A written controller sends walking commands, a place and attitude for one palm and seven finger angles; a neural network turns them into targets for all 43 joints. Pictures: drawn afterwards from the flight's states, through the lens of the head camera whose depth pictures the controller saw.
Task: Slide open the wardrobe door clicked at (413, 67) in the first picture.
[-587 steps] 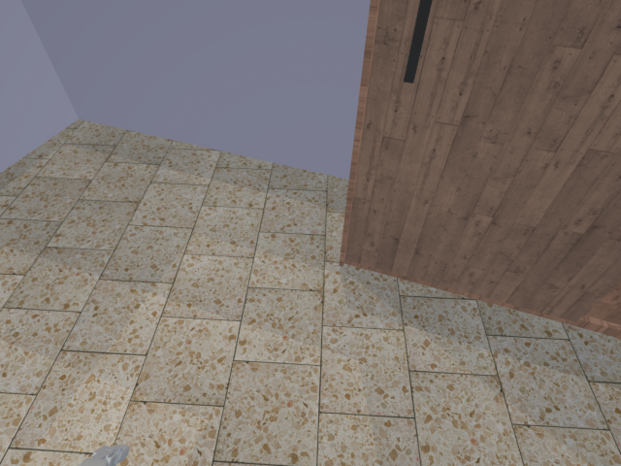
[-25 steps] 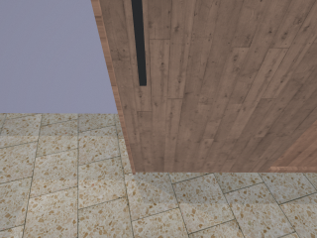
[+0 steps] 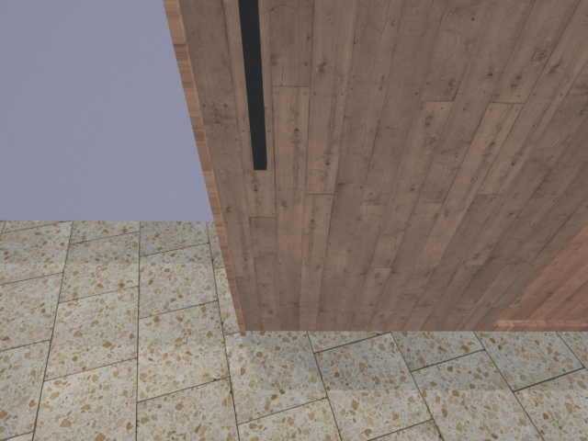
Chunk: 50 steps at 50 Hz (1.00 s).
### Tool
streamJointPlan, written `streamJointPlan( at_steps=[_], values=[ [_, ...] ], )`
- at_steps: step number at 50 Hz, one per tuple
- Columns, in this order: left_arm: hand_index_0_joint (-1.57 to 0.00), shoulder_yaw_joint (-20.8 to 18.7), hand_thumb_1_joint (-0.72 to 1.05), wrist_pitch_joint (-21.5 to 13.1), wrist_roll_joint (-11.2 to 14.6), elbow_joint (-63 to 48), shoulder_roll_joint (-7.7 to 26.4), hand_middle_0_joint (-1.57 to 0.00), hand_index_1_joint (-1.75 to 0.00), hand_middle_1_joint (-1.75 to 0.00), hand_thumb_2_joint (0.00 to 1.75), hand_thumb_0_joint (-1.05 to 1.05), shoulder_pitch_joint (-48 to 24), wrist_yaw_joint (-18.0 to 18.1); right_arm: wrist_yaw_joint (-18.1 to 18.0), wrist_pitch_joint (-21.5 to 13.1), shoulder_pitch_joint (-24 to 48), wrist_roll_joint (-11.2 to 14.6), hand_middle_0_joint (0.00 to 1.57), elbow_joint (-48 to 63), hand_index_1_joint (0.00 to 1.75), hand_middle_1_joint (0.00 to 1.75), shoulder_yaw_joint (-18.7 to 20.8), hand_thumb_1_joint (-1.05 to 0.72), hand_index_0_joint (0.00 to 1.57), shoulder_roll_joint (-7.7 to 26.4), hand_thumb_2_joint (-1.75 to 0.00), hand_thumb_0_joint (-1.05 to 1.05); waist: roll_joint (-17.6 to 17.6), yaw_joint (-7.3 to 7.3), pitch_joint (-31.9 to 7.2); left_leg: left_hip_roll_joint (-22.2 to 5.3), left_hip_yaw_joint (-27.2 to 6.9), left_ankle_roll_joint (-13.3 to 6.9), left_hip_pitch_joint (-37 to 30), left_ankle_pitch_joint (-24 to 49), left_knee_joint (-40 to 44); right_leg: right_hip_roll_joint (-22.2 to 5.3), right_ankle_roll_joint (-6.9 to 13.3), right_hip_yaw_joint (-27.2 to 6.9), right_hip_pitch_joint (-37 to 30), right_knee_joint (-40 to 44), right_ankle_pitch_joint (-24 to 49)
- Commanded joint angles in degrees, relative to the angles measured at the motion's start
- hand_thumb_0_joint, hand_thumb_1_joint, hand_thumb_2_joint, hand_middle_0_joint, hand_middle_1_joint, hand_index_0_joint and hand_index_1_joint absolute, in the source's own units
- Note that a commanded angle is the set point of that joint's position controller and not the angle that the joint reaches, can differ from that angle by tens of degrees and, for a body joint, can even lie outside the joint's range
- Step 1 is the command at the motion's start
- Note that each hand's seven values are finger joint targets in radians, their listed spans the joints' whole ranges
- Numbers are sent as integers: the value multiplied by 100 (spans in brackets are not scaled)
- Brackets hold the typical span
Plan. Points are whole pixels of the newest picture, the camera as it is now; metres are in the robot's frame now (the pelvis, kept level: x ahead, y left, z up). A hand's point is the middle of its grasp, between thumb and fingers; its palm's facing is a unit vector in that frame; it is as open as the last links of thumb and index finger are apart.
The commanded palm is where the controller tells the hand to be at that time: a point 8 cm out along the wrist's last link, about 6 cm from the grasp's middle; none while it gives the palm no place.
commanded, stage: shuffle to correct the standing spot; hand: left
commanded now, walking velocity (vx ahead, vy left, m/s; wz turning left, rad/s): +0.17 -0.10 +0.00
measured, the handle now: (256, 84) +0.57 +0.10 +0.21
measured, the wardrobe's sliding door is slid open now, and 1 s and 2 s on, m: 0.00 0.00 0.00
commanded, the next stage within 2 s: come to a stop and stand still in 0.44 s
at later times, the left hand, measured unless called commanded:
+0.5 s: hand out of the picture +0.11 +0.15 -0.18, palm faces +0.04 -0.99 -0.15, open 7.3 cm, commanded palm none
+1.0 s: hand (232, 393) +0.24 +0.12 -0.19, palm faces +0.11 -0.98 -0.18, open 7.4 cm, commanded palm none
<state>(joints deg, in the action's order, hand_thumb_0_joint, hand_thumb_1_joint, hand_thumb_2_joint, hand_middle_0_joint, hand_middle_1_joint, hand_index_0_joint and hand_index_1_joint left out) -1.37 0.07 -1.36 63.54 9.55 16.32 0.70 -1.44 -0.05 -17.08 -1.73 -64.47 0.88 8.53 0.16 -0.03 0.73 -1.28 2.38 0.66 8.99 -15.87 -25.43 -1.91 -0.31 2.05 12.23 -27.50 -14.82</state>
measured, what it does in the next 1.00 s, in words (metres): walks ahead: right foot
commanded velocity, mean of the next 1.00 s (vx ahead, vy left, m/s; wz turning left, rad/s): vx -0.01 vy -0.01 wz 0.00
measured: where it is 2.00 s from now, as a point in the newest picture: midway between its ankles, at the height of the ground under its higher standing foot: outside the picture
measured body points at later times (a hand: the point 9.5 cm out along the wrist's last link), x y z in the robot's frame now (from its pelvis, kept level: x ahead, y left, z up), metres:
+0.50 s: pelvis +0.11 -0.02 +0.00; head +0.16 -0.01 +0.44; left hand +0.11 +0.20 -0.17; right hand +0.06 -0.23 -0.15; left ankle +0.01 +0.10 -0.74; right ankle +0.12 -0.15 -0.67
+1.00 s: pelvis +0.15 -0.06 -0.02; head +0.20 -0.04 +0.43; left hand +0.23 +0.18 -0.17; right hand +0.28 -0.31 -0.15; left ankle +0.14 +0.05 -0.72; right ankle +0.25 -0.19 -0.74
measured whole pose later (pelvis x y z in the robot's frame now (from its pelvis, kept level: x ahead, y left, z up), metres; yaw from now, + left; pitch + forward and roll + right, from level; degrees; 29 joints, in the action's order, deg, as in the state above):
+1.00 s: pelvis +0.15 -0.06 -0.02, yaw +5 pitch +0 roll +0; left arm -3.0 1.2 -2.5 54.1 9.5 5.6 1.5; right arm -0.9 1.5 -5.8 -1.2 -53.4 4.1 11.9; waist 2.0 -0.8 6.7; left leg -1.5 2.9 2.3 21.2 -24.3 -45.3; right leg -5.9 -0.4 7.2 23.9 -32.3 -8.1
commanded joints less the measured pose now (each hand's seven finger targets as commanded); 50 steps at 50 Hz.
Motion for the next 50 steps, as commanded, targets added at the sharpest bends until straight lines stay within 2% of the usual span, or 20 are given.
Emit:
streamJointPlan(
  at_steps=[1, 6, 9, 13, 14, 15, 16, 18, 20, 27, 29, 30, 31, 32, 33, 34, 36, 39, 46, 50],
  values=[
    [-20, -121, 90, -53, -5, -209, 447, -20, -30, -30, 90, 0, 365, -4, -34, -24, -476, -6, 20, 182, 30, 30, 98, -90, 20, 588, -90, 0, -308, 14, 922, -695, -790, -339, 865, -1661, 1008, -222, 173, -234, 466, 347, -1218],
    [-20, -186, 90, -144, 16, -91, 483, -20, -30, -30, 90, 0, 828, -10, -76, -133, -582, 27, 20, 228, 30, 30, 68, -90, 20, 394, -90, 0, 178, -86, 588, -460, -258, -275, 993, -295, -18, -483, 399, -583, -212, 441, -510],
    [-20, -290, 90, -159, 20, 50, 681, -20, -30, -30, 90, 0, 1266, 49, -88, -157, -378, 32, 20, 375, 30, 30, 47, -90, 20, 169, -90, 0, 1078, -187, 456, -193, 371, -102, 1733, -786, -1416, -1222, 890, -1381, -871, 849, 377],
    [-20, -256, 90, -155, 1, -47, 470, -20, -30, -30, 90, 0, 843, 78, -62, -203, -687, 61, 20, 281, 30, 30, 67, -90, 20, 60, -90, 0, 452, 188, 402, -371, 359, -137, 885, -663, -721, -1117, 975, -841, -295, 213, 1090],
    [-20, -237, 90, -129, 36, -144, 342, -20, -30, -30, 90, 0, 595, 60, -71, -243, -1311, 39, 20, 55, 30, 30, 88, -90, 20, 197, -90, 0, -104, 461, 233, -525, 36, -232, -143, 248, 129, -642, 688, -264, 332, -745, 1108],
    [-20, -187, 90, -123, 58, -338, 50, -20, -30, -30, 90, 0, 476, 7, -144, -284, -2050, -62, 20, -220, 30, 30, 224, -90, 20, 722, -90, 0, -1627, 625, 100, -1683, -1508, -630, -1187, 1720, 572, 14, 259, 468, 1614, -2271, 74],
    [-20, -126, 90, -134, -1, -526, 51, -20, -30, -30, 90, 0, 124, 9, -220, -219, -2350, -85, 20, -349, 30, 30, 252, -90, 20, 915, -90, 0, -1789, 731, 379, -2396, -2118, -993, -1556, 3375, 750, 202, 153, 358, 2590, -3236, -1685],
    [-20, -229, 90, -94, -60, -552, 226, -20, -30, -30, 90, 0, -157, 6, -250, -211, -2135, -80, 20, -287, 30, 30, 148, -90, 20, 635, -90, 0, -1133, 595, 769, -2458, -1624, -1132, -1050, 4418, 507, -169, 206, -80, 2920, -4028, -1490],
    [-20, -233, 90, -66, -41, -616, 54, -20, -30, -30, 90, 0, -242, -98, -275, -261, -1673, -79, 20, -102, 30, 30, 145, -90, 20, 711, -90, 0, -673, 424, 828, -2295, -1205, -1044, -861, 3762, 572, -340, 134, -124, 2922, -3888, -1146],
    [-20, -255, 90, 87, 39, -763, 6, -20, -30, -30, 90, 0, -346, -271, -280, -224, -856, -62, 20, 177, 30, 30, 252, -90, 20, 931, -90, 0, -1336, 114, 653, -1574, 120, -548, 85, 3079, 416, -109, 64, 625, 1245, -1515, 47],
    [-20, -326, 90, -10, 31, -562, 240, -20, -30, -30, 90, 0, 533, -226, -231, -169, -717, -12, 20, 231, 30, 30, 316, -90, 20, 1073, -90, 0, -1044, -311, 61, -1250, 312, -293, 84, 3327, -598, 150, 70, 766, -90, -452, 902],
    [-20, -412, 90, -119, 14, -420, 664, -20, -30, -30, 90, 0, 1064, -153, -168, -142, -857, 44, 20, 250, 30, 30, 322, -90, 20, 938, -90, 0, -280, -514, -411, -908, 398, -44, 531, 2441, -1514, -109, 120, 430, -1161, -44, 1832],
    [-20, -564, 90, -199, -14, -395, 1361, -20, -30, -30, 90, 0, 1265, -31, -101, -116, -1342, 123, 20, 284, 30, 30, 238, -90, 20, 414, -90, 0, 1577, -478, -1262, -167, 483, 148, 1307, -1009, -3125, -1740, 696, -1324, -2127, 123, 4074],
    [-20, -531, 90, -261, 68, -485, 1543, -20, -30, -30, 90, 0, 963, 1, -146, -24, -1316, 201, 20, 391, 30, 30, 276, -90, 20, 561, -90, 0, 1587, -242, -1645, -197, -262, 9, 893, -2205, -3781, -2284, 1074, -1642, -1535, 338, 5026],
    [-20, -516, 90, -229, 38, -731, 1585, -20, -30, -30, 90, 0, 231, 49, -150, 43, -1174, 184, 20, 475, 30, 30, 350, -90, 20, 708, -90, 0, 729, -49, -989, -326, -436, -88, 834, -2039, -3785, -2246, 1249, -1318, -743, 523, 4389],
    [-20, -416, 90, -141, -1, -753, 1080, -20, -30, -30, 90, 0, 25, 108, -126, 90, -906, 165, 20, 447, 30, 30, 247, -90, 20, 71, -90, 0, 646, -81, -201, -381, -209, -26, 1149, -1983, -3931, -2218, 1225, -1081, -82, 444, 4439],
    [-20, -380, 90, -81, -17, -802, 996, -20, -30, -30, 90, 0, -260, 179, -122, 203, -729, 123, 20, 406, 30, 30, 265, -90, 20, 319, -90, 0, 1276, -58, -12, -380, -330, 91, 1360, -1871, -4228, -2131, 1247, -1118, 234, 483, 4421],
    [-20, -454, 90, -7, -34, -935, 1126, -20, -30, -30, 90, 0, -419, 227, -45, 260, -481, 94, 20, 567, 30, 30, 303, -90, 20, 375, -90, 0, 637, -64, -381, -279, -270, 162, 1386, -1566, -3854, -2116, 1222, -849, 173, 427, 3981],
    [-20, -473, 90, 35, -112, -1175, 1186, -20, -30, -30, 90, 0, -704, 214, 74, 275, -39, 63, 20, 1009, 30, 30, 337, -90, 20, 471, -90, 0, 928, -43, -550, -112, -164, 198, 1099, -1092, -2632, -1922, 1091, -869, 294, 627, 2569],
    [-20, -441, 90, 142, -41, -1270, 1067, -20, -30, -30, 90, 0, -858, 142, 70, 136, -532, 78, 20, 946, 30, 30, 351, -90, 20, 595, -90, 0, 539, 276, -531, -45, 111, 144, -302, 106, -271, -1369, 480, -537, 1088, 44, 680]
  ],
)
